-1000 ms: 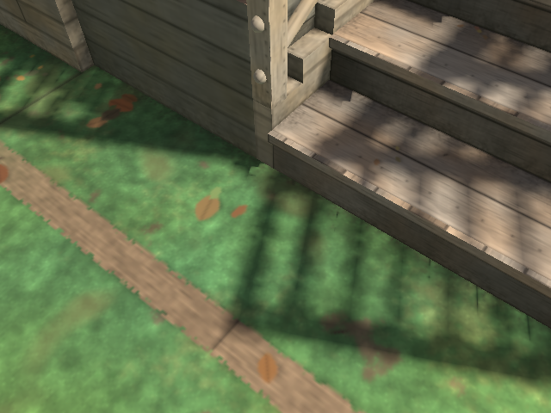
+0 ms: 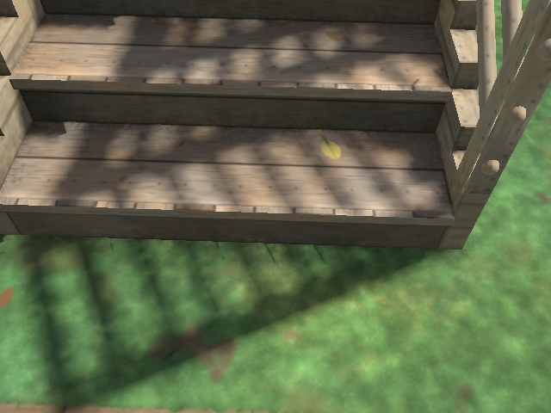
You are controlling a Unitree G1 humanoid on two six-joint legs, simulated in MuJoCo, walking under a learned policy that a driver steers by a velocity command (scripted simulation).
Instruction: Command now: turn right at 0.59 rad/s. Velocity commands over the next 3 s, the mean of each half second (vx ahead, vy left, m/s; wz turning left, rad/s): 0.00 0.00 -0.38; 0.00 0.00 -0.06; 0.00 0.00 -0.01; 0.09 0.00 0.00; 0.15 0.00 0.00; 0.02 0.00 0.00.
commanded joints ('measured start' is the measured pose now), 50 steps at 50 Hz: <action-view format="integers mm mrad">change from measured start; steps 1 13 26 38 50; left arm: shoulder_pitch -73 -35 -96 -63 -39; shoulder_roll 148 80 58 46 33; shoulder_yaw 40 17 -49 -54 -53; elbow -74 -42 -5 123 279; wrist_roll -15 -4 11 -4 -7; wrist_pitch -10 18 -48 -50 -51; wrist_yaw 3 -19 23 33 40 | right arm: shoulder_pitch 123 79 60 108 119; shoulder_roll -96 -130 -86 -102 -62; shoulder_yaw -23 -28 -13 -7 9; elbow -43 -60 -6 135 257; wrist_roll -2 -17 0 -6 -10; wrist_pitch -27 -35 9 -21 -34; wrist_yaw -20 -8 20 16 1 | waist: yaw -85 -59 -39 -34 -43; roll -80 166 -123 51 37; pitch -102 -70 -34 -4 -7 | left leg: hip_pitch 193 294 11 161 175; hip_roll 7 290 85 151 148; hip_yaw -6 -85 35 -30 -40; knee -301 -323 31 -277 -336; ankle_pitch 142 587 -93 309 244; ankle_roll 25 229 19 24 45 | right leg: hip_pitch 5 -240 127 97 122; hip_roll -200 -48 -395 -185 -195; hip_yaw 295 -119 87 -63 -75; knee -39 540 -212 -162 -160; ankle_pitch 191 -253 273 18 61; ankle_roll -65 112 -145 -5 9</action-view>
